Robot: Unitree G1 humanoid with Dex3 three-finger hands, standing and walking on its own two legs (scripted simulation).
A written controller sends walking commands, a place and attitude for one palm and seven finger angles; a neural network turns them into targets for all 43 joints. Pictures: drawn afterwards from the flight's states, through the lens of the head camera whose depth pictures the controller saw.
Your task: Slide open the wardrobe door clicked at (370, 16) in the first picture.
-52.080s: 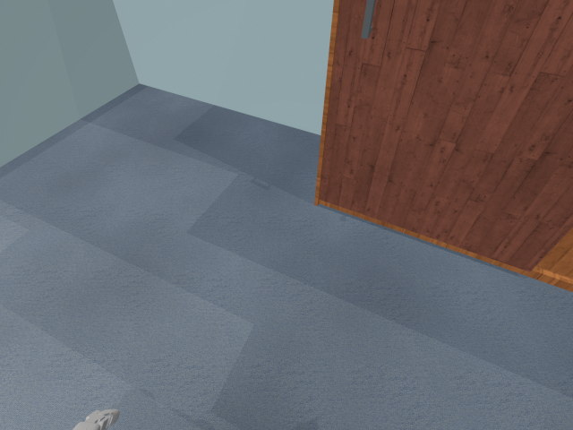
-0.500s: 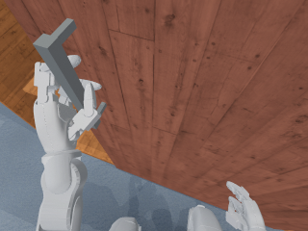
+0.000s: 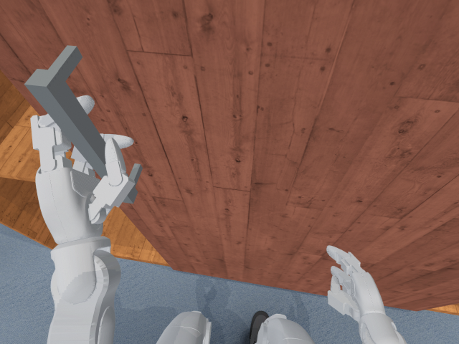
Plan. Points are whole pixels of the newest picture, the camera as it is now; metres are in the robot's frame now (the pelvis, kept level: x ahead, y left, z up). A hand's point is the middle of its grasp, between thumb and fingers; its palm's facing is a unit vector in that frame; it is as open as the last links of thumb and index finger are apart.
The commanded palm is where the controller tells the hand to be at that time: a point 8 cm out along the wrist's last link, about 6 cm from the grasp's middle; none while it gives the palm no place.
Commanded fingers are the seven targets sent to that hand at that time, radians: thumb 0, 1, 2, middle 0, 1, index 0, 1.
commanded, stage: step sideways, sliding the door along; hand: left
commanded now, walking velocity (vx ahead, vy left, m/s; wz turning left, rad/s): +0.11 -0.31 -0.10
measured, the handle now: (105, 141) +0.32 +0.19 +0.20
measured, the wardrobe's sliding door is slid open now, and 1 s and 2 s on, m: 0.53 0.62 0.62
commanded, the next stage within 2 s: stop walking and hold the door there in 0.78 s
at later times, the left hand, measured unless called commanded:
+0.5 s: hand (197, 182) +0.27 +0.07 +0.20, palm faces +0.18 -0.98 -0.07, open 6.2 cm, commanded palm +0.24 +0.06 +0.18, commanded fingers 0.00 0.90 0.90 -0.45 -1.40 -0.45 -1.40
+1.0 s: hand (194, 184) +0.27 +0.07 +0.19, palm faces +0.31 -0.94 -0.14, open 6.9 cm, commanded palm +0.24 +0.08 +0.16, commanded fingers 0.00 0.90 0.90 -0.45 -1.40 -0.45 -1.40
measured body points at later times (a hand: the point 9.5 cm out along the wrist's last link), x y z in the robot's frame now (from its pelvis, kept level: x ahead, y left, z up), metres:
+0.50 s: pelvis -0.07 -0.08 +0.02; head -0.01 -0.08 +0.46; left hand +0.26 +0.12 +0.20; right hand +0.08 -0.30 -0.08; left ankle -0.03 +0.13 -0.72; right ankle -0.09 -0.22 -0.70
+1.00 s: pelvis -0.09 -0.15 +0.03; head -0.02 -0.12 +0.47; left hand +0.25 +0.12 +0.20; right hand +0.10 -0.36 -0.06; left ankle -0.10 -0.04 -0.72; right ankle -0.09 -0.34 -0.61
